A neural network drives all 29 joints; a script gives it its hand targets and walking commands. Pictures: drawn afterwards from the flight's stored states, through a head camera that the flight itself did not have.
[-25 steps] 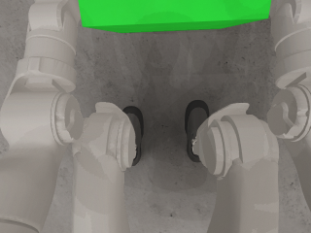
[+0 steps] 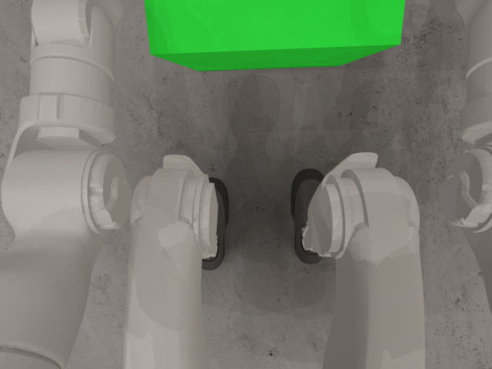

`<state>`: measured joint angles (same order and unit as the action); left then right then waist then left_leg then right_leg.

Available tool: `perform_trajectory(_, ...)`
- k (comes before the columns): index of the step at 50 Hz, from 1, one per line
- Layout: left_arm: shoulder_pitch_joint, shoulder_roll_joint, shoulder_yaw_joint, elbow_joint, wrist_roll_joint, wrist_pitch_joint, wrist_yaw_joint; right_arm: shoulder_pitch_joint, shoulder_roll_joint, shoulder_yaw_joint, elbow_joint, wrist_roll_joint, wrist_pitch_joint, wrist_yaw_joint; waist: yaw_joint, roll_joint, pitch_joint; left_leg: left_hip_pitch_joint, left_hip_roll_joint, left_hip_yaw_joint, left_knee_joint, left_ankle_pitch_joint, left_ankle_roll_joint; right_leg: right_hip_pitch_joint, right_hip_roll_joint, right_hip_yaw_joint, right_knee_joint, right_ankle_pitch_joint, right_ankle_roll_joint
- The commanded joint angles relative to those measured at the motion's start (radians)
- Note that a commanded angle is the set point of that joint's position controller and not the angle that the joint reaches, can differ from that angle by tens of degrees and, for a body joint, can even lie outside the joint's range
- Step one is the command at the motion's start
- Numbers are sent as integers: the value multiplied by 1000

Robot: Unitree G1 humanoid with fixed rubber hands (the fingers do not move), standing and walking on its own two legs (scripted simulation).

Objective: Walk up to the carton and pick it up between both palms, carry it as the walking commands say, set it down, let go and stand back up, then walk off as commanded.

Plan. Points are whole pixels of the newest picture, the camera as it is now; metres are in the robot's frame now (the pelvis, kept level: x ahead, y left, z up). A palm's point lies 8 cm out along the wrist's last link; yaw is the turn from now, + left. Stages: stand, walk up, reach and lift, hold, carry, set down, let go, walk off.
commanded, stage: set down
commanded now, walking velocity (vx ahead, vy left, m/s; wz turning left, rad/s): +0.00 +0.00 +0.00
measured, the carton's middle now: (269, 0) +0.54 -0.02 -0.25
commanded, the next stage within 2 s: let go in 1.12 s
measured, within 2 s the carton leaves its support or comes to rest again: neither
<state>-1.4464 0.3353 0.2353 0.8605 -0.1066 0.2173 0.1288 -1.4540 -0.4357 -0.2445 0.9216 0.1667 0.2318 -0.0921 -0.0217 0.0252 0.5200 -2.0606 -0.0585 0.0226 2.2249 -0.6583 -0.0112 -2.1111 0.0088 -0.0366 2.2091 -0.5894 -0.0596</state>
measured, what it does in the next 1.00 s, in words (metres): rises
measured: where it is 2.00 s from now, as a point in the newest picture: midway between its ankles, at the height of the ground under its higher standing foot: (259, 235)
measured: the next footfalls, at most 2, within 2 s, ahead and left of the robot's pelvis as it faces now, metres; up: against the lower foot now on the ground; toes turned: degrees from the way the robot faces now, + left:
none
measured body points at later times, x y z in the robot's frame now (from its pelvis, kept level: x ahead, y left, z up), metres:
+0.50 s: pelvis +0.01 +0.00 +0.11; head +0.37 -0.02 +0.36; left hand +0.59 +0.16 +0.00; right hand +0.57 -0.25 -0.01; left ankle +0.11 +0.11 -0.34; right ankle +0.12 -0.10 -0.34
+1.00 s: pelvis +0.00 +0.00 +0.24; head +0.36 -0.02 +0.51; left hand +0.58 +0.17 +0.15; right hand +0.56 -0.25 +0.14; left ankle +0.10 +0.11 -0.34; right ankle +0.12 -0.10 -0.34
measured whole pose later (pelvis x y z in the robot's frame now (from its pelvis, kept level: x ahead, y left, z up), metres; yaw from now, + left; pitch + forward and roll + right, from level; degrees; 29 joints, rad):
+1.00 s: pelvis +0.00 +0.00 +0.24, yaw +0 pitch +26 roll +0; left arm -1.38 0.35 0.24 0.63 -0.11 0.46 0.11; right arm -1.36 -0.48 -0.24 0.70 0.18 0.45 -0.03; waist -0.02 0.03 0.51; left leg -1.37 -0.06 -0.05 1.34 -0.42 -0.01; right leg -1.39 0.02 -0.04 1.32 -0.38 -0.05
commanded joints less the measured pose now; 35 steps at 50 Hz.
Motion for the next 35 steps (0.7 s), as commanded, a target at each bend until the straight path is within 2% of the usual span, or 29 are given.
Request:
perform_trajectory(1, -281, 259, -21, -27, -82, 40, 1, -339, -303, 71, -65, -44, 9, 23, -19, -133, -1517, 340, -4, 50, -286, 167, 1, 798, 13, 35, -277, 247, 47)
perform_trajectory(2, -288, 232, -23, -138, -69, 26, -6, -350, -239, 77, -109, -21, 3, 24, 35, -65, -1566, 380, -19, 37, -326, 250, 3, 825, 22, 40, -282, 332, 41)
perform_trajectory(3, -260, 257, -13, -193, -51, 25, -7, -341, -240, 73, -185, 1, -4, 32, 26, -75, -1706, 477, -13, 23, -353, 283, 9, 874, 26, 23, -277, 368, 49)
perform_trajectory(4, -261, 265, -4, -186, -31, 25, 1, -303, -237, 85, -146, -8, 2, 36, 58, -38, -1748, 540, -16, 38, -343, 334, -10, 891, 26, 28, -282, 409, 39)
perform_trajectory(5, -233, 212, -56, -131, -80, 44, -4, -319, -283, 55, -166, -29, 6, 43, -23, -113, -1731, 528, -22, 17, -372, 305, 12, 880, 34, 3, -311, 399, 42)
perform_trajectory(6, -213, 209, -30, -100, -47, 53, -2, -278, -290, 54, -117, -34, 20, 44, 23, -49, -1706, 482, -23, 50, -367, 310, -8, 896, 35, 34, -322, 392, 37)
perform_trajectory(7, -239, 272, 7, -207, -42, 46, 1, -319, -290, 47, -248, -31, 14, 40, 36, -105, -1862, 536, -31, 42, -368, 351, 3, 991, 35, 32, -313, 455, 44)
perform_trajectory(8, -248, 253, -18, -277, -32, 49, 7, -314, -282, 53, -245, -23, 20, 38, 48, -73, -1894, 556, -40, 65, -379, 380, -2, 998, 42, 23, -326, 473, 48)
perform_trajectory(9, -223, 243, -19, -269, -58, 61, 1, -269, -261, 56, -255, -26, 35, 40, 4, -92, -1900, 571, -38, 40, -416, 379, 6, 1046, 43, 24, -361, 489, 44)
perform_trajectory(10, -280, 280, 11, -412, -62, 58, 3, -273, -298, 52, -308, -25, 42, 41, 22, -56, -2028, 631, -35, 50, -386, 429, -4, 1109, 39, 65, -360, 546, 37)
perform_trajectory(11, -284, 267, -11, -418, -75, 69, 10, -279, -327, 24, -286, -54, 47, 36, -28, -75, -2078, 645, -47, 47, -412, 417, -9, 1120, 55, 25, -363, 553, 33)
perform_trajectory(12, -252, 274, 4, -407, -65, 84, 10, -325, -322, 52, -389, -13, 58, 34, 34, -98, -2152, 667, -42, 54, -436, 410, 2, 1165, 51, 30, -376, 537, 42)
perform_trajectory(13, -225, 307, 13, -401, -68, 99, 14, -294, -305, 64, -440, 4, 81, 27, 34, -108, -2137, 632, -42, 60, -435, 429, 8, 1231, 55, 53, -403, 587, 36)
perform_trajectory(14, -262, 283, -8, -450, -89, 119, 11, -338, -342, 31, -470, -28, 87, 25, -7, -137, -2186, 651, -52, 49, -465, 439, 0, 1268, 56, 29, -402, 619, 38)
perform_trajectory(15, -173, 251, -7, -378, -76, 124, 8, -250, -346, 20, -358, -31, 99, 38, 7, -87, -2043, 620, -53, 48, -488, 437, 1, 1192, 59, 35, -420, 589, 36)
perform_trajectory(17, -198, 268, 2, -412, -70, 136, 1, -266, -316, 37, -380, 5, 114, 45, 31, -61, -2057, 691, -56, 55, -510, 435, 0, 1166, 55, 38, -468, 561, 37)
perform_trajectory(19, -178, 271, 33, -416, -67, 152, 5, -270, -309, 64, -498, 26, 132, 44, 48, -108, -2168, 684, -55, 58, -535, 475, 2, 1307, 55, 59, -506, 647, 41)
perform_trajectory(20, -176, 303, 42, -540, -65, 149, 9, -279, -343, 47, -625, 12, 127, 36, 23, -143, -2319, 750, -54, 48, -541, 494, 9, 1419, 61, 62, -492, 700, 44)
perform_trajectory(21, -157, 260, 8, -411, -76, 169, 6, -241, -362, 18, -494, -5, 140, 46, 9, -123, -2138, 658, -62, 60, -556, 494, 4, 1336, 57, 58, -526, 694, 42)
perform_trajectory(22, -172, 295, 19, -531, -69, 165, 5, -245, -346, 22, -570, 5, 145, 45, 28, -86, -2260, 766, -53, 42, -584, 534, 3, 1373, 64, 61, -525, 746, 39)
perform_trajectory(23, -149, 298, 31, -407, -72, 174, 3, -205, -316, 61, -421, 28, 163, 49, 55, -108, -2148, 748, -55, 49, -614, 496, 5, 1311, 58, 68, -571, 669, 48)
perform_trajectory(25, -163, 268, 1, -457, -84, 180, -2, -203, -322, 36, -457, 19, 167, 50, 6, -97, -2121, 768, -53, 50, -643, 491, 7, 1316, 56, 72, -624, 675, 45)
perform_trajectory(26, -165, 305, 21, -438, -59, 178, -1, -197, -307, 47, -384, 14, 172, 57, 49, -75, -2136, 822, -52, 43, -683, 493, 4, 1299, 61, 61, -616, 674, 50)
perform_trajectory(29, -184, 260, -1, -420, -65, 186, -7, -164, -325, 31, -324, 16, 171, 70, 21, -43, -2069, 811, -52, 46, -732, 489, -4, 1304, 55, 59, -685, 652, 39)
perform_trajectory(31, -161, 267, -3, -416, -55, 181, -14, -177, -349, -14, -380, -16, 155, 67, -1, -30, -2130, 899, -48, 29, -754, 493, -5, 1336, 56, 64, -706, 655, 36)
perform_trajectory(32, -126, 262, 23, -392, -57, 174, -14, -163, -352, -7, -365, -13, 150, 70, 30, -47, -2118, 886, -52, 33, -753, 557, -14, 1340, 51, 70, -713, 710, 37)
perform_trajectory(33, -221, 324, 37, -508, -67, 169, -12, -241, -326, 30, -455, 22, 150, 65, 50, -62, -2248, 964, -45, 35, -779, 519, 0, 1431, 51, 82, -740, 683, 46)
perform_trajectory(34, -169, 296, 14, -429, -66, 196, -4, -223, -377, -12, -435, 3, 163, 66, 38, -52, -2212, 955, -44, 36, -803, 510, -2, 1424, 55, 69, -756, 655, 41)
perform_trajectory(35, -225, 295, -22, -543, -94, 199, -8, -272, -396, -10, -549, 17, 162, 64, 2, -53, -2253, 1009, -45, 20, -823, 550, 4, 1470, 55, 68, -783, 703, 41)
